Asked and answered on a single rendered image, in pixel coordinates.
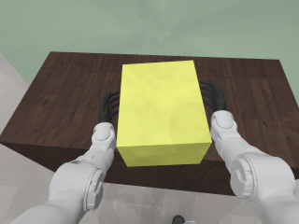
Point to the right robot hand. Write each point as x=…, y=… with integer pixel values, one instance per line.
x=217, y=100

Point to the left robot forearm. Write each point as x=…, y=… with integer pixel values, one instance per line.
x=101, y=152

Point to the carton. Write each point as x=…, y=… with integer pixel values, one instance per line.
x=162, y=119

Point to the right robot foot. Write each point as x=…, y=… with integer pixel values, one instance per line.
x=178, y=219

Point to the left robot hand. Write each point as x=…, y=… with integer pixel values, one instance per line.
x=105, y=114

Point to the right robot upper arm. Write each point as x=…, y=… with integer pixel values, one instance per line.
x=267, y=185

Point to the left robot upper arm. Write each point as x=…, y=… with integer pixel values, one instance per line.
x=75, y=190

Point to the right robot forearm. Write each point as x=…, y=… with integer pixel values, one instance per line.
x=229, y=143

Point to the pedestal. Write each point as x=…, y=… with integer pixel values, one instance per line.
x=55, y=119

